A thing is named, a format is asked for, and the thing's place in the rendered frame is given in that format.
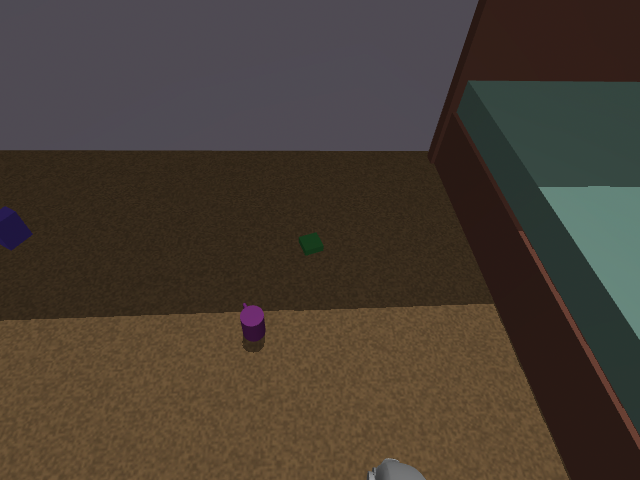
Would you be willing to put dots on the bed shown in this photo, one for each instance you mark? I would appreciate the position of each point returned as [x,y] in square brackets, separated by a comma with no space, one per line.
[538,149]

